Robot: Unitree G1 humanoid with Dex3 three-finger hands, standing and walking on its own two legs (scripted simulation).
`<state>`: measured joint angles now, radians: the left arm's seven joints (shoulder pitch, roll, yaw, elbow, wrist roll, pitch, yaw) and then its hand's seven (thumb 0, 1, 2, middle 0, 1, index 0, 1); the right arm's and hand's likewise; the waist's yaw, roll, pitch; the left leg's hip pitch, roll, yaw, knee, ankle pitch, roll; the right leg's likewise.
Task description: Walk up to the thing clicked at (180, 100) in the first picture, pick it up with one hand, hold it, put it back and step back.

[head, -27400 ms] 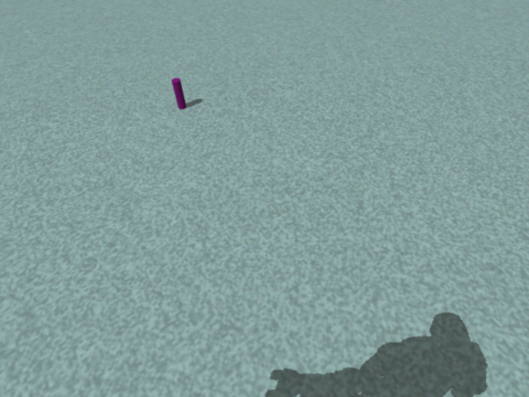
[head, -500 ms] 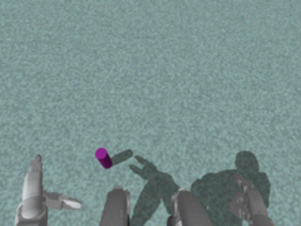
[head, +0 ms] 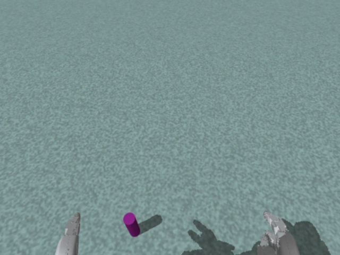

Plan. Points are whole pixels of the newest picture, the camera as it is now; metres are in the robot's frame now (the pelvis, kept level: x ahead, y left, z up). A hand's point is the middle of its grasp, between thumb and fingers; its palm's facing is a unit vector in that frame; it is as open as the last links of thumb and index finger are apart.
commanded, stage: home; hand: left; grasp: from the side
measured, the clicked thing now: (132, 225) +0.40 +0.21 -0.62
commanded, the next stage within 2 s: stand in 1.62 s
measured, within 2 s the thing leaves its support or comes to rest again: neither
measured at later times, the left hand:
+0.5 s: hand out of the picture +0.16 +0.16 -0.05, palm faces +0.10 -0.95 -0.28, open 17.6 cm
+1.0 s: hand out of the picture +0.16 +0.16 -0.05, palm faces +0.10 -0.96 -0.27, open 17.5 cm
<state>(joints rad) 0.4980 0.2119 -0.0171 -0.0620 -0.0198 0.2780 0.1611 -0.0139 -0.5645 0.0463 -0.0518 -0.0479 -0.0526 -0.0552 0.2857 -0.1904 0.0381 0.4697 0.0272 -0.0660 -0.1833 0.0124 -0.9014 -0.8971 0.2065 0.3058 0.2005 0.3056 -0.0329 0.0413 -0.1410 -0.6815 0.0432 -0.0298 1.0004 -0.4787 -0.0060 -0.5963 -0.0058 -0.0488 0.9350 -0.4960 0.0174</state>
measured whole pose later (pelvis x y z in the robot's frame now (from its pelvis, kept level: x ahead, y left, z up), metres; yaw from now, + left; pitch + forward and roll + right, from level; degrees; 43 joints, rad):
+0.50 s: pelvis -0.01 -0.02 +0.00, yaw +0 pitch +8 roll -2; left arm 0.47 0.20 -0.01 -0.01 -0.01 0.26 0.13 -0.02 -0.57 0.04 -0.05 -0.05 -0.05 -0.05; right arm 0.28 -0.21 0.03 0.50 0.02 -0.11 -0.18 0.01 -0.90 -0.90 0.21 0.31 0.20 0.31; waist -0.03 0.03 -0.11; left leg -0.65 0.05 -0.04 0.96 -0.45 -0.03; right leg -0.58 0.00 -0.06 0.92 -0.48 -0.01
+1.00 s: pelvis -0.01 -0.02 +0.00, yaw +0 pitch +7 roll -1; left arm 0.46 0.20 0.00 0.01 -0.02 0.27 0.12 -0.02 -0.56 0.05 -0.05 -0.05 -0.05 -0.06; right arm 0.27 -0.21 0.03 0.51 0.02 -0.13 -0.19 0.01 -0.90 -0.90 0.21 0.31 0.20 0.30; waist -0.03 0.03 -0.10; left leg -0.63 0.05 -0.04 0.95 -0.44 -0.03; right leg -0.56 0.00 -0.06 0.92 -0.48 -0.01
